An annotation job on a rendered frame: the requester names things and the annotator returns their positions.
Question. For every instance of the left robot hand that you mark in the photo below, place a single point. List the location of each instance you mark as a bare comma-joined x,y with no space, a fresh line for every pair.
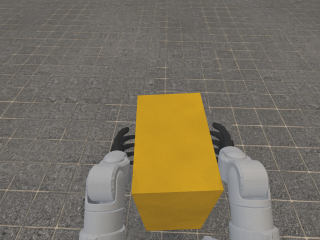
119,141

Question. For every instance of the robot left forearm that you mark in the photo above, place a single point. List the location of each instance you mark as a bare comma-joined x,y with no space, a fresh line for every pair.
105,198

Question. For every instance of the carton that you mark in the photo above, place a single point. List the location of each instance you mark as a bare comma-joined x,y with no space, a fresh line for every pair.
176,180

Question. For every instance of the right robot hand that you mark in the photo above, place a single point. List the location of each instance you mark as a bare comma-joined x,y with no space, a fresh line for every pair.
223,136

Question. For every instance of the robot right forearm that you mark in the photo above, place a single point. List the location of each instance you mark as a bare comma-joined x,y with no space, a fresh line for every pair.
249,196

